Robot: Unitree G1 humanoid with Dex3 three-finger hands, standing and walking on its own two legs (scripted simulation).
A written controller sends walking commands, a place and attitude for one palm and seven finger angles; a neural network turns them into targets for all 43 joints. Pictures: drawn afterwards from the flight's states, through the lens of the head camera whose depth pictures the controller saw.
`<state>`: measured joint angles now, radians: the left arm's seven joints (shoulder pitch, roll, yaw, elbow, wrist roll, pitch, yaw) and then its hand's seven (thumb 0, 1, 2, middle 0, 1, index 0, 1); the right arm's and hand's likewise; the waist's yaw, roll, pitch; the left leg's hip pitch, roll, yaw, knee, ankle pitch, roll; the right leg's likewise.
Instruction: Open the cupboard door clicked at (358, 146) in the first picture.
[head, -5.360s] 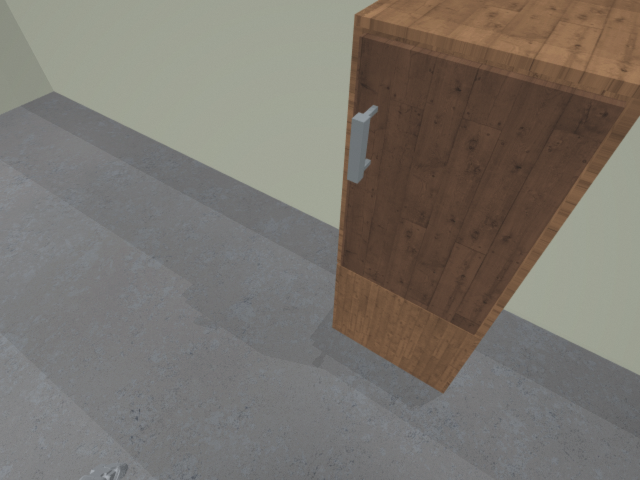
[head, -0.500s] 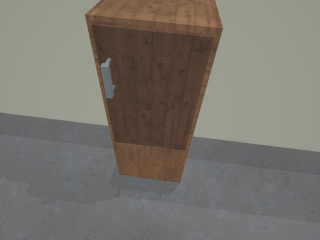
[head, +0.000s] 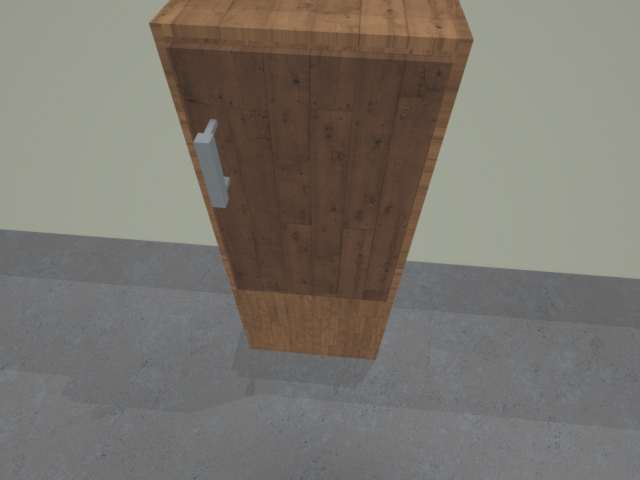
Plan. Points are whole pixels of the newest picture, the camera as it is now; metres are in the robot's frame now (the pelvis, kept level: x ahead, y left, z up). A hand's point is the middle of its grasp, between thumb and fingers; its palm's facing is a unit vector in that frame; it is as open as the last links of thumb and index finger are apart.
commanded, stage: come to a stop and stand still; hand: left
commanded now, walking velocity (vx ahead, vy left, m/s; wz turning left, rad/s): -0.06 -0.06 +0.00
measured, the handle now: (216, 164) +0.55 +0.19 +0.07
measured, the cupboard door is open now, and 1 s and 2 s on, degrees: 0 0 0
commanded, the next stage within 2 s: look again from close up in 0.96 s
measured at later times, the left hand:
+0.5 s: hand out of the picture -0.02 +0.16 -0.16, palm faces +0.00 -0.98 -0.21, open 7.4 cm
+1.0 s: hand out of the picture -0.03 +0.13 -0.16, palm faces +0.00 -0.98 -0.18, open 7.3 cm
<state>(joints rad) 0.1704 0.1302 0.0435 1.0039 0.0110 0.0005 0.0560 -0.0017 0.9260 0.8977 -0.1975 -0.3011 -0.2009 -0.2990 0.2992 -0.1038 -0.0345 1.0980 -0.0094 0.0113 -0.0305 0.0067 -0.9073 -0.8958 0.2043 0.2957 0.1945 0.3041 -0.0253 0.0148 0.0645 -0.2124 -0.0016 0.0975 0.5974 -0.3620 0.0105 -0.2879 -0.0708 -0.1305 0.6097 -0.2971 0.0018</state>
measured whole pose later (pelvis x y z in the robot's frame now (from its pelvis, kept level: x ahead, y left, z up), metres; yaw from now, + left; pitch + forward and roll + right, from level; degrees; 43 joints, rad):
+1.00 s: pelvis -0.03 -0.03 +0.01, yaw -1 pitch -1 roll +0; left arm 0.30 0.14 -0.02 1.12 0.01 -0.01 0.03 0.01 0.92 0.90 -0.20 -0.30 -0.20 -0.30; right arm 0.34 -0.13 0.02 1.14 -0.02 -0.02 -0.02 0.01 -0.91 -0.90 0.20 0.30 0.19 0.30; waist -0.01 0.01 0.03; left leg -0.19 0.02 0.10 0.45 -0.25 0.01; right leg -0.22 0.00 -0.06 0.47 -0.25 -0.03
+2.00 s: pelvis -0.02 -0.03 -0.03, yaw +1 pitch +10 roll +1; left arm 0.30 0.17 0.14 0.19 -0.23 -0.50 -0.33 0.01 0.74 0.82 -0.20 -0.42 -0.21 -0.42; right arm 0.16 -0.28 -0.07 0.60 0.01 -0.28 0.00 0.02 -0.91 -0.90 0.20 0.30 0.19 0.30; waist -0.02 -0.02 -0.12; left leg -0.61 0.02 0.08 0.88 -0.43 0.01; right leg -0.63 -0.04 -0.08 0.90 -0.46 -0.03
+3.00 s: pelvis -0.03 -0.01 -0.02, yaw +2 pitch +5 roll -2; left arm 0.07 0.38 0.35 0.23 -0.34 -0.21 -0.47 -0.01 -0.42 0.33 -0.29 -1.15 -0.30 -1.15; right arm 0.24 -0.27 0.06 0.56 0.04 -0.26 -0.08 0.02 -0.90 -0.90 0.21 0.30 0.20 0.30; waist 0.01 0.03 -0.05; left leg -0.51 0.02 0.04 0.82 -0.41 0.04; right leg -0.47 -0.02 -0.11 0.74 -0.37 0.00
